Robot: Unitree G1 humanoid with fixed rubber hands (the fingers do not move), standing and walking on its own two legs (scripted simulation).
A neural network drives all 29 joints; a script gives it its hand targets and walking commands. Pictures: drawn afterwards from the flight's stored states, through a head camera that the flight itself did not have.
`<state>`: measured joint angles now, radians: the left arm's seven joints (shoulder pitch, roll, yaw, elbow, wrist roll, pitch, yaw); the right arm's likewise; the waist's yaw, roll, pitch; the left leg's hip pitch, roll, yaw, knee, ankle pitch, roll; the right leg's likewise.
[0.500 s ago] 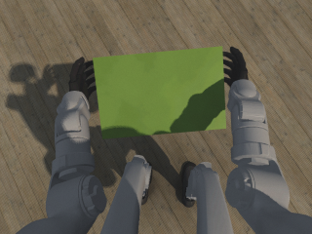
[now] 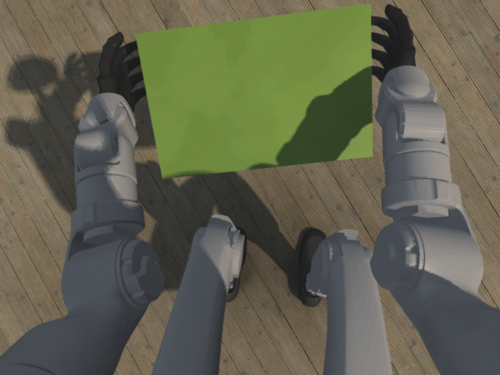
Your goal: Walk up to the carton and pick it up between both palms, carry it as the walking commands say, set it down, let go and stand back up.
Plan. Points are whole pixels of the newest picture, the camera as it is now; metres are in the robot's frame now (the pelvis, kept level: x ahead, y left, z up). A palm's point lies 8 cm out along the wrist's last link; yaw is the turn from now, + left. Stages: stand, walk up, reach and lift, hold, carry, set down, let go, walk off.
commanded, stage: set down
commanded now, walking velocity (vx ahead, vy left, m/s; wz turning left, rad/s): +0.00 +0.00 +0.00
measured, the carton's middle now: (258, 100) +0.50 +0.07 -0.18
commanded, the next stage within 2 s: none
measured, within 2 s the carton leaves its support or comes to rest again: neither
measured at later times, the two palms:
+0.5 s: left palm (144, 99) +0.48 +0.26 -0.18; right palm (371, 79) +0.55 -0.11 -0.19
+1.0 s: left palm (161, 102) +0.50 +0.26 -0.27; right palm (355, 84) +0.57 -0.11 -0.27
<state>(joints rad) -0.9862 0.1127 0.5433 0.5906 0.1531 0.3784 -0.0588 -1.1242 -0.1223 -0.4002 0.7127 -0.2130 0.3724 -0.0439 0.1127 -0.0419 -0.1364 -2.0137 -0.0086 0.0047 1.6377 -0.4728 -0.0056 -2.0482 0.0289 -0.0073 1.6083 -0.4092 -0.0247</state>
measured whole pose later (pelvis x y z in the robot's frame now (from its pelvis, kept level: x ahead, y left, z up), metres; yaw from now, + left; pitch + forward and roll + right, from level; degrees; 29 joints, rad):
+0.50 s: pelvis -0.01 +0.01 -0.06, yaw +0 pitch +49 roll +0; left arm -1.13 0.16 0.50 0.62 0.11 0.38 -0.01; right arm -1.28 -0.22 -0.37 0.78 -0.15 0.35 -0.05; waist 0.11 -0.04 0.00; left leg -2.21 -0.01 0.02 1.86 -0.51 0.01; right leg -2.24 0.03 0.00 1.82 -0.44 -0.01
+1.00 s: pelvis -0.01 +0.01 -0.12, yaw +0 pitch +45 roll +0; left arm -1.27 0.24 0.43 0.70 0.03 0.32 0.02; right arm -1.43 -0.33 -0.24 0.91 -0.03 0.29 -0.08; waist 0.11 -0.04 0.20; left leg -2.29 -0.02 0.02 2.07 -0.57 0.01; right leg -2.33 0.03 0.00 2.03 -0.49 -0.01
